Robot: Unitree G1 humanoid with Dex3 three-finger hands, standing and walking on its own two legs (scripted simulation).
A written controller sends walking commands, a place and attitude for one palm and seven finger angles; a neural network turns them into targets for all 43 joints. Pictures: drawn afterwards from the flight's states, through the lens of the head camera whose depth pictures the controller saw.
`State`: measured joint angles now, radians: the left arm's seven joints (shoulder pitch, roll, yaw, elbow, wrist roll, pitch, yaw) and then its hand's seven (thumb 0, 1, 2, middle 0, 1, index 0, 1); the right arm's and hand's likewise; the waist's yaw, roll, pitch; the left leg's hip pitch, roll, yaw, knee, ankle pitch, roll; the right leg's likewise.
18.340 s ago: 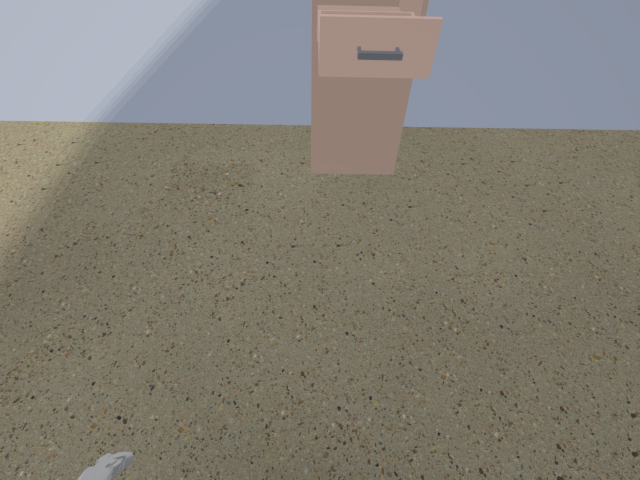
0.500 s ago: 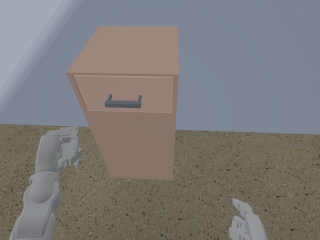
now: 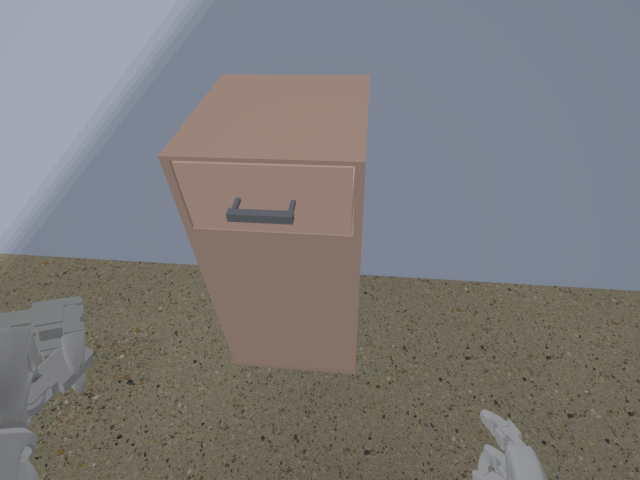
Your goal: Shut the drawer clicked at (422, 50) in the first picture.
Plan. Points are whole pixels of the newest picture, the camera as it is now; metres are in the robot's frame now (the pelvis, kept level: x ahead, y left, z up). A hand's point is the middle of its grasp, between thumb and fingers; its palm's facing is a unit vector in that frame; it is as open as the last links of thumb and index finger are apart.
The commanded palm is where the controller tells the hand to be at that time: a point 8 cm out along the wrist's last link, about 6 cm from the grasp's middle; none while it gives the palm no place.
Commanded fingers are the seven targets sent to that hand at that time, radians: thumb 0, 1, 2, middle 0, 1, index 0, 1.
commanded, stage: draw the hand back to the body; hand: left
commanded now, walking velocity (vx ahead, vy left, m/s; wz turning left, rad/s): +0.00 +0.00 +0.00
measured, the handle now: (262, 209) +0.63 +0.21 -0.03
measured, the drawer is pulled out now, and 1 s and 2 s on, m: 0.00 0.00 0.00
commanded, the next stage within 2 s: step back with the hand held close in 0.04 s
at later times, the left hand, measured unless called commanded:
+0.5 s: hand (95, 360) +0.18 +0.25 +0.14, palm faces +0.30 -0.83 -0.47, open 3.2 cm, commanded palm +0.11 +0.29 +0.17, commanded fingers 0.00 0.90 0.90 -1.40 -1.60 -1.40 -1.60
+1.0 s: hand (41, 415) +0.12 +0.26 +0.15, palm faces +0.37 -0.82 -0.43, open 3.2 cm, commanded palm +0.05 +0.30 +0.17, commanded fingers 0.00 0.90 0.90 -1.40 -1.60 -1.40 -1.60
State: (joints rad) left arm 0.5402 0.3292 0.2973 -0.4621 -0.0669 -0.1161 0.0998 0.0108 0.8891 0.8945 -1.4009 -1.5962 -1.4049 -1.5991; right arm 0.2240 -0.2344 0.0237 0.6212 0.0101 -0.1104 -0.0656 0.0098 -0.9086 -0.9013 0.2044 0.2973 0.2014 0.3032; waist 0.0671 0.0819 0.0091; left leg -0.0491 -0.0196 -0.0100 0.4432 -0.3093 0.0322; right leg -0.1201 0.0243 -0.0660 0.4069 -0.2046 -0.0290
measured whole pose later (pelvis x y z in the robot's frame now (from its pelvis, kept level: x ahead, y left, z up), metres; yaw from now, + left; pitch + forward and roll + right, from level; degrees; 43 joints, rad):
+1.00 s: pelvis -0.07 +0.02 -0.02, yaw +1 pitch +1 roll -1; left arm 0.58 0.36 0.37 -0.59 -0.01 -0.24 0.13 0.01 0.88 0.89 -1.40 -1.60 -1.41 -1.60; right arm 0.21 -0.22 0.00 0.56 0.00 -0.05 -0.06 0.01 -0.91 -0.90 0.21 0.30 0.20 0.30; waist 0.00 -0.01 0.02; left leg -0.39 -0.05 0.00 0.66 -0.30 0.06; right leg -0.42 0.00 -0.04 0.54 -0.14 0.00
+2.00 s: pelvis -0.27 -0.02 -0.01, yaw +2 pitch +1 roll +0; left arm 0.62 0.40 0.39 -0.61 -0.03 -0.24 0.14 0.01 0.88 0.89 -1.40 -1.60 -1.41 -1.60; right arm 0.26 -0.17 0.02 0.63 0.00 -0.10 -0.06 0.01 -0.91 -0.90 0.21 0.30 0.20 0.30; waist 0.00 -0.02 -0.06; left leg -0.40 0.01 -0.01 0.71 -0.34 0.00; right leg -0.30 0.05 -0.01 0.53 -0.25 -0.06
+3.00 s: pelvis -0.30 -0.03 +0.00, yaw +7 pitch -1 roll -1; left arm 0.30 0.24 0.02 0.94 0.01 0.02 0.01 0.01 0.90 0.89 -0.79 -1.01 -0.80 -0.97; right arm 0.28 -0.20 -0.01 0.98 -0.02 0.03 -0.01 0.00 -0.91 -0.90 0.20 0.30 0.20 0.30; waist -0.01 0.01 0.06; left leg -0.28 0.02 -0.01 0.51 -0.22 -0.01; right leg -0.25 0.04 0.02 0.48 -0.21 -0.02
